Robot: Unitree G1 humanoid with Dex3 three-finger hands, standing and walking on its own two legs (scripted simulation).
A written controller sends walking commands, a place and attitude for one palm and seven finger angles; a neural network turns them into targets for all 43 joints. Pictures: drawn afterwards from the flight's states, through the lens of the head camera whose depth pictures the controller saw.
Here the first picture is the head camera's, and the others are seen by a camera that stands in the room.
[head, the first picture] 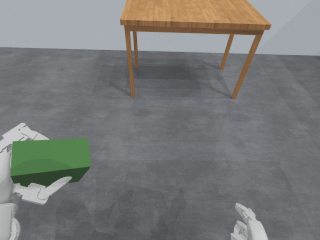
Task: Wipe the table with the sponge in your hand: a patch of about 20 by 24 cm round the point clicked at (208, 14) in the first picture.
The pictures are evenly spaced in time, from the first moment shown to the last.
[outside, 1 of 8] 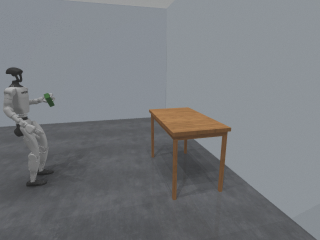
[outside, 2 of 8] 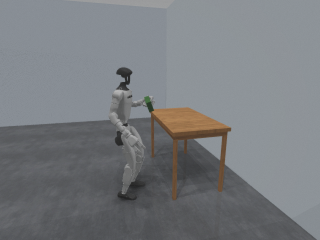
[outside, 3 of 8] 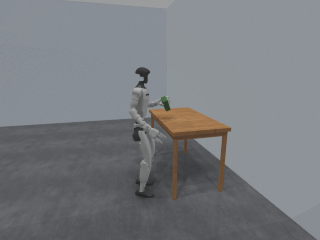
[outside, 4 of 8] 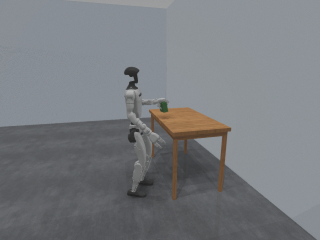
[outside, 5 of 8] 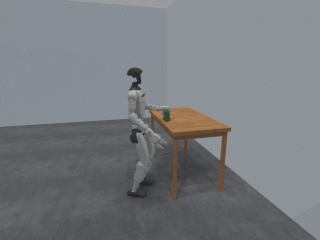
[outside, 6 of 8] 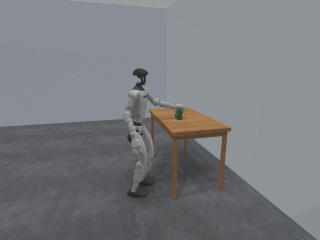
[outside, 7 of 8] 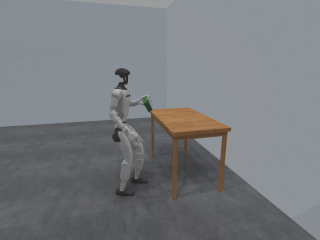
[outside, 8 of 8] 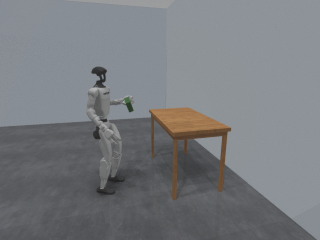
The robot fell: no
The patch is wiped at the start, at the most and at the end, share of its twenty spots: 0.00 1.00 1.00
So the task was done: yes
